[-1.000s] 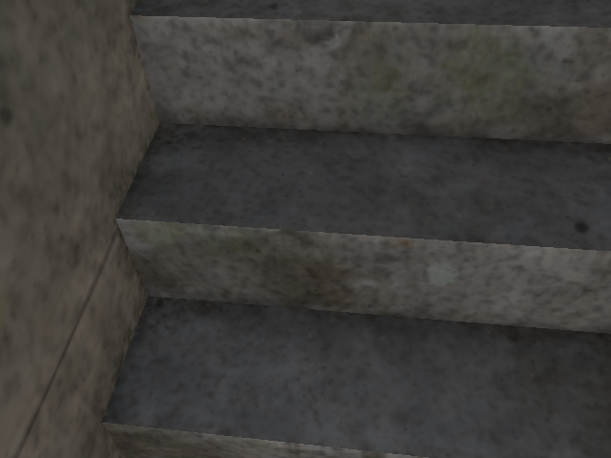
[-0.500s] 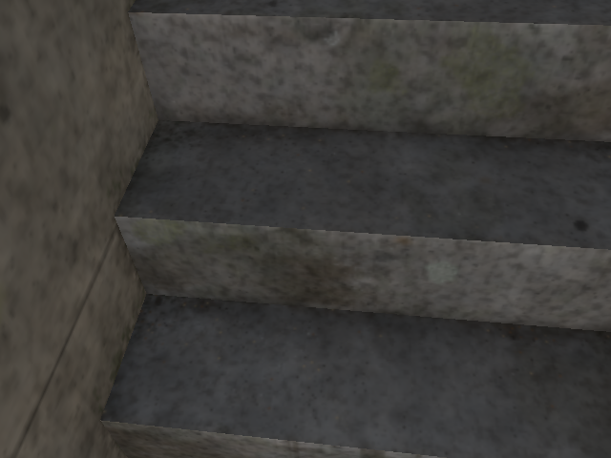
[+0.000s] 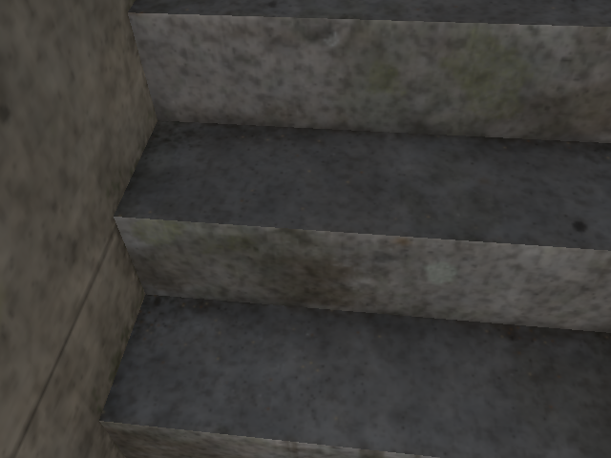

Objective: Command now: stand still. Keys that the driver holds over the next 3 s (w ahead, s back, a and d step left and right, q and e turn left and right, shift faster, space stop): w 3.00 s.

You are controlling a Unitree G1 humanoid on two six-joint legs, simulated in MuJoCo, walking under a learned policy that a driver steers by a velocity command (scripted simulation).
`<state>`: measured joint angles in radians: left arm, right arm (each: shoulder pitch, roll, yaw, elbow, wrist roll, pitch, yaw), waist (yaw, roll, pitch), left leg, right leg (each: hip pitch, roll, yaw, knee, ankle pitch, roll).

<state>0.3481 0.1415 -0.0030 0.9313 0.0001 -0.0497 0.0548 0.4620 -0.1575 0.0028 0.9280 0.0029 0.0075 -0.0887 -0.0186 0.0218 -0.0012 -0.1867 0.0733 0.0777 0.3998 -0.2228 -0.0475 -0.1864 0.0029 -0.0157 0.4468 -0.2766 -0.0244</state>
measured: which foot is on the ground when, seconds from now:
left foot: down 0.00-1.00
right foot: down 0.00-1.00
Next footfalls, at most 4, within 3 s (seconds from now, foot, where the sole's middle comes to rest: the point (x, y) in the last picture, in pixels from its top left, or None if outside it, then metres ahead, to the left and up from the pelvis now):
none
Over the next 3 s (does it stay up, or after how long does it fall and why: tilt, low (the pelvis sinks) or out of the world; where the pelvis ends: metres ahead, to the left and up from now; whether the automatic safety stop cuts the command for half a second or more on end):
stays up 0.00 0.00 0.00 its command is cut before an obstacle from the start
